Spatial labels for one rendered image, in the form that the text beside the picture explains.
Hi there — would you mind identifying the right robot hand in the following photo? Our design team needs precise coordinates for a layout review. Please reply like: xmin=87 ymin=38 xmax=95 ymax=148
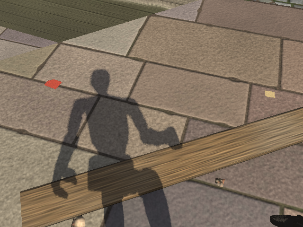
xmin=270 ymin=215 xmax=303 ymax=227

